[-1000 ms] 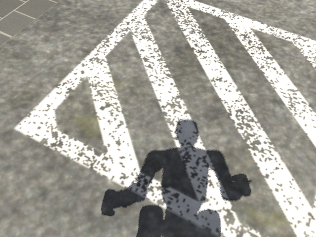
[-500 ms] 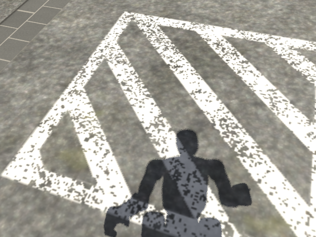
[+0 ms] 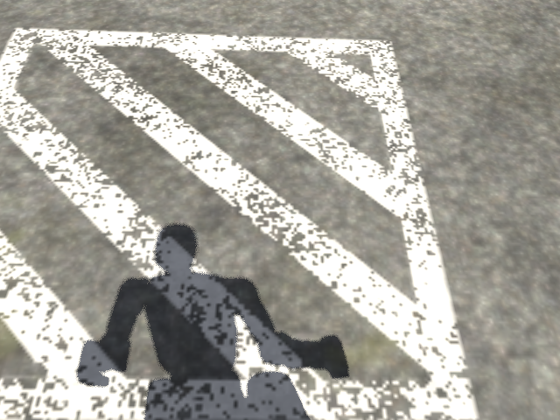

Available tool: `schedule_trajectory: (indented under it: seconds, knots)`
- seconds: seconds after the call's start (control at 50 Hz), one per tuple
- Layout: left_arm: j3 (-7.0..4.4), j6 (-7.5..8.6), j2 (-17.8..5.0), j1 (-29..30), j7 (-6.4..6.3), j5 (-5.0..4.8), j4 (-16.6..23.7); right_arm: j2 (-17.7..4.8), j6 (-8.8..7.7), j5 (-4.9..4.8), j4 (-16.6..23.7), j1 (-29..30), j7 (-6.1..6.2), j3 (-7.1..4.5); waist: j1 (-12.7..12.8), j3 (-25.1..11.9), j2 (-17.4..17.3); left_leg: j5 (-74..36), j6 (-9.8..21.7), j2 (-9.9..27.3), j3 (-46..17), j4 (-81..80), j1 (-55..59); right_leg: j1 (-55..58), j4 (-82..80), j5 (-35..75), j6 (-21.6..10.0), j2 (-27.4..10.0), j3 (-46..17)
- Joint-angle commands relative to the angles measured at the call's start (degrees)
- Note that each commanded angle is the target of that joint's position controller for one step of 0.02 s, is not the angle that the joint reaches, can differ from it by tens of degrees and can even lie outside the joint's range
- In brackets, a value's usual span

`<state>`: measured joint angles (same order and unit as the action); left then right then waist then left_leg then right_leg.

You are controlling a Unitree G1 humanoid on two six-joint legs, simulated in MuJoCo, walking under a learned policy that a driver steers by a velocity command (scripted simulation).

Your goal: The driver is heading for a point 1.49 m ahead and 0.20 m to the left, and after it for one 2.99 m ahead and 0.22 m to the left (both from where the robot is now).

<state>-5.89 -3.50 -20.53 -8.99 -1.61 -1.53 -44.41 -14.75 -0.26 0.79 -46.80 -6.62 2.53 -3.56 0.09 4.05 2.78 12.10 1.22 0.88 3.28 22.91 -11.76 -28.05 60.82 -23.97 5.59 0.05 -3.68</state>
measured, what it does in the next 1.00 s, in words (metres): walks ahead: right foot, then left foot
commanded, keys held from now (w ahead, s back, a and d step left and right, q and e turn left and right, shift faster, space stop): no key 0.40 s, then w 0.48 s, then s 0.08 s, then s+q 0.04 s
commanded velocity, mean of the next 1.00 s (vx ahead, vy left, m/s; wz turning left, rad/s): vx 0.17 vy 0.00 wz -0.13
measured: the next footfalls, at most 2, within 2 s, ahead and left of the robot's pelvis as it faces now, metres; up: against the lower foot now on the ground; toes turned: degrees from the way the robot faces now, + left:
right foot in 0.20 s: +0.04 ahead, -0.15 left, +0.00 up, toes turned -5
left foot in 0.60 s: +0.04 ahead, +0.07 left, +0.00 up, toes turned -4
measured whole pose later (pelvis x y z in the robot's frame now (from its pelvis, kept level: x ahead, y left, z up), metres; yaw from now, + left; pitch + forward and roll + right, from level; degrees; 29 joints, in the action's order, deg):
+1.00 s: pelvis +0.18 -0.09 -0.02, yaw -5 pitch +1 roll +1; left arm -2.7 4.7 -15.7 0.9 2.5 -0.4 -43.3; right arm -15.4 -3.1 -0.6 -58.4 -24.3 0.8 -2.6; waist -5.1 3.4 1.3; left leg 25.1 -2.2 2.2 0.9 18.2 7.5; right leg -27.8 28.1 2.7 -2.3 -1.4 1.5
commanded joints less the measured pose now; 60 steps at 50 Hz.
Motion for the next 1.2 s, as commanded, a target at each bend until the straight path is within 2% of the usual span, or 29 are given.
schedule_trajectory:
  seconds: [0.02,0.12,0.18,0.2,0.22,0.24,0.26,0.3,0.4,0.44,0.48,0.54,0.58,0.6,0.62,0.64,0.68,0.74,0.84,0.92,0.98,1.0,1.02,1.04,1.06,1.08,1.12,1.16,1.2]
  knots:
    - [0.10,0.84,-2.54,3.46,0.66,0.29,6.08,-11.00,-0.22,-0.12,2.70,0.51,0.62,-2.43,-1.96,-6.81,-11.23,-19.35,12.48,15.01,-9.67,-6.14,10.53,-3.13,-6.93,0.54,0.73,-2.62,1.17]
    - [0.52,0.54,-2.80,1.44,1.51,0.70,5.98,-13.37,0.19,-1.34,1.95,1.30,-1.08,-2.86,-1.14,-7.28,-12.14,-22.84,11.93,15.74,-7.56,-3.74,6.96,8.54,-21.33,2.03,-2.06,-0.97,5.31]
    - [0.09,0.37,-3.78,-3.36,1.76,1.09,3.96,-10.82,0.20,-2.45,-0.14,-0.52,-1.58,-1.78,1.62,-7.49,-8.65,-15.75,5.41,12.46,-4.15,3.58,0.52,22.92,-40.97,18.99,-6.54,-0.14,4.87]
    - [-0.65,0.32,-7.74,-4.53,1.01,1.17,4.37,-7.17,-0.16,-0.16,-0.14,-2.71,-2.11,-0.52,-0.04,-10.53,2.81,-0.61,-0.23,7.92,0.81,13.89,-7.27,32.11,-41.66,36.29,-9.43,-10.22,-7.81]
    - [-0.15,0.83,-9.15,-1.99,0.95,2.66,5.67,-5.30,-0.29,0.74,1.52,-1.06,-1.91,0.06,-0.54,-10.10,12.29,23.05,-4.20,2.03,1.04,20.81,-15.08,28.88,-41.15,44.20,-20.06,-21.82,-19.58]
    - [0.45,2.11,-6.21,-1.88,1.39,3.43,5.61,-9.59,0.21,-0.21,1.64,1.91,-1.24,-1.14,2.35,-10.31,6.69,25.80,-5.19,3.04,-3.76,29.58,-13.89,24.37,-42.17,39.45,-24.32,-21.53,-18.90]
    - [0.92,3.13,-5.09,0.22,1.49,3.30,4.85,-10.50,0.62,-1.18,1.21,1.47,-1.15,-1.67,0.87,-8.34,6.52,23.23,-4.99,3.37,-4.94,32.90,-14.51,22.56,-42.69,35.65,-22.60,-18.31,-14.56]
    - [1.02,4.24,-4.38,3.67,1.31,2.27,4.40,-10.86,1.42,-0.99,-0.82,-0.34,-0.37,-2.28,-0.22,-6.05,5.92,17.52,-5.14,3.78,-5.97,33.47,-15.93,21.89,-43.16,31.25,-18.40,-14.51,-10.73]
    - [2.01,4.39,-1.96,4.72,0.75,2.16,1.95,-7.09,1.20,-1.09,-2.47,-0.96,-0.40,-1.14,-0.53,-6.84,4.61,10.78,-6.18,3.27,-4.96,23.00,-8.52,20.66,-42.30,33.21,-17.53,-11.02,-5.57]
    - [1.74,4.05,-3.00,2.20,0.70,1.89,0.20,-7.06,0.88,-1.29,-2.54,0.08,-0.79,-0.74,1.15,-6.99,4.71,10.38,-5.55,2.46,-3.34,17.04,-6.20,20.50,-45.27,14.55,-18.09,-11.10,-7.97]
    - [0.67,3.70,-6.36,0.47,0.65,1.05,-0.78,-8.96,0.22,-1.95,-2.15,1.23,-1.15,-1.02,2.28,-3.60,6.47,11.81,-3.87,0.95,-1.34,15.13,-8.01,19.54,-49.11,-4.31,-18.78,-12.61,-13.30]
    - [0.71,3.95,-5.57,1.24,0.56,0.35,-1.02,-8.05,-1.42,-2.26,-3.82,-1.21,-1.86,-0.75,0.23,-1.00,4.76,9.40,0.10,0.79,-0.64,6.83,-3.88,16.43,-49.80,-10.44,-17.83,-13.28,-15.42]
    - [1.19,4.27,-3.51,3.61,0.73,0.17,-0.44,-7.63,-2.46,-1.84,-7.28,-7.58,-2.23,-0.83,-3.22,-2.20,2.63,4.10,3.11,0.74,-1.34,-0.60,7.85,9.81,-45.46,-7.84,-15.33,-9.90,-11.64]
    - [2.16,4.87,-0.12,6.46,1.08,0.76,0.84,-9.26,-2.86,-1.78,-9.08,-13.27,-2.04,-1.17,-5.44,-3.56,-2.34,6.54,5.48,6.52,-9.21,-3.61,15.71,2.66,-35.79,-3.97,-12.53,-6.20,-6.72]
    - [2.79,5.90,3.22,8.87,1.31,1.09,3.40,-15.11,-3.29,-1.89,-10.52,-17.17,-2.08,-2.61,-5.58,-4.08,-15.41,17.02,10.92,15.41,-24.84,-9.24,20.03,-7.50,-20.63,-2.98,-8.04,2.96,5.49]
    - [1.82,6.83,-1.01,11.29,1.20,0.44,4.28,-14.87,-4.12,-1.18,-9.97,-16.80,-2.36,-2.62,-7.23,0.12,-15.82,19.49,16.13,22.27,-36.18,-14.65,18.64,-15.40,-10.45,-10.56,-7.17,1.94,3.50]
    - [0.91,7.73,-2.80,6.77,1.95,-0.96,2.19,-10.18,-5.50,-1.30,-8.27,-12.18,-2.02,-1.31,-3.86,2.52,-11.08,19.55,13.50,18.58,-29.69,-14.87,20.00,-20.61,-2.77,-2.92,-7.72,-2.70,-0.04]
    - [0.85,8.32,-1.48,8.73,2.77,0.30,2.51,-7.94,-5.37,-1.35,-8.17,-12.70,-2.17,-0.39,-3.89,2.25,-8.87,4.83,10.20,14.97,-19.76,-16.16,19.95,-20.74,-5.60,7.99,-6.44,-5.35,1.91]
    - [2.60,8.24,2.86,14.00,3.88,0.37,4.37,-10.31,-4.56,-1.07,-7.75,-13.91,-1.68,-0.66,-5.37,2.51,-9.03,-7.59,8.77,10.33,-8.34,-17.65,9.29,-7.30,-22.07,20.42,-4.03,-3.11,6.81]
    - [2.35,8.23,0.98,15.38,4.28,0.44,5.66,-11.14,-3.98,-1.62,-8.94,-15.97,-1.65,-0.99,-4.39,4.08,-9.66,-19.08,7.34,12.13,-6.81,-14.48,10.30,-1.81,-29.66,23.23,-6.07,-1.56,6.34]
    - [0.06,8.76,-3.54,0.06,3.90,1.41,0.91,-11.32,-3.22,-1.54,-8.35,-13.81,-1.39,-1.10,3.96,-6.13,-10.13,-41.86,2.74,9.34,-4.56,2.37,9.57,18.69,-33.01,30.46,-9.71,1.94,6.98]
    - [-0.71,8.70,-6.10,-5.97,3.15,1.99,-0.62,-10.21,-3.36,-1.10,-7.80,-14.60,-1.47,-0.66,6.49,-10.73,-7.40,-33.88,-0.08,5.95,-3.76,12.10,2.81,30.78,-32.51,45.48,-11.16,-2.53,3.77]
    - [-1.08,8.10,-10.80,-10.22,2.26,4.18,-1.09,-4.01,-3.61,0.66,-6.89,-20.69,-1.84,1.28,4.22,-21.37,8.32,4.14,-3.90,-0.57,-3.06,33.20,-12.73,50.55,-27.05,72.57,-19.05,-19.96,-12.51]
    - [0.39,7.27,-7.20,-10.34,2.53,4.15,-0.74,-3.08,-3.51,-1.51,-9.09,-25.15,-1.72,1.52,3.54,-33.85,13.39,29.97,-5.40,-4.60,-11.18,46.67,-11.88,50.57,-31.92,78.30,-25.72,-27.89,-23.76]
    - [0.72,6.65,-5.96,-4.58,2.55,2.81,0.71,-9.56,-2.79,-2.99,-7.82,-20.42,-1.46,-0.41,3.18,-27.84,7.90,29.36,-5.37,-1.49,-12.34,51.29,-12.68,40.73,-34.41,71.28,-23.94,-24.74,-16.27]
    - [1.24,6.29,-4.24,0.94,2.18,2.06,1.61,-9.95,-1.87,-3.45,-6.31,-15.69,-0.97,-0.77,1.74,-19.92,5.72,27.94,-5.03,0.64,-9.02,51.64,-16.79,33.89,-35.72,63.72,-21.85,-21.98,-10.32]
    - [2.17,5.91,-1.26,6.98,1.62,2.34,1.63,-7.82,1.31,-2.35,-6.48,-15.31,0.52,-1.13,-1.76,-11.23,2.85,22.95,-5.84,3.23,-7.45,48.21,-13.64,18.25,-40.49,48.74,-19.22,-17.48,-2.35]
    - [1.97,5.30,-1.79,9.44,1.21,3.70,1.33,-6.25,3.61,-1.69,-5.32,-16.74,1.16,-1.30,-3.28,-8.80,4.23,18.79,-6.43,1.82,-5.07,49.68,-9.30,9.16,-44.25,40.91,-20.43,-16.84,1.23]
    - [2.19,4.87,-1.67,10.69,0.31,3.93,0.89,-6.06,4.35,-1.42,-3.18,-16.07,1.60,-1.66,-3.77,-8.32,4.68,16.49,-6.63,1.69,-4.74,49.13,-10.24,7.74,-45.60,38.53,-21.99,-18.13,2.54]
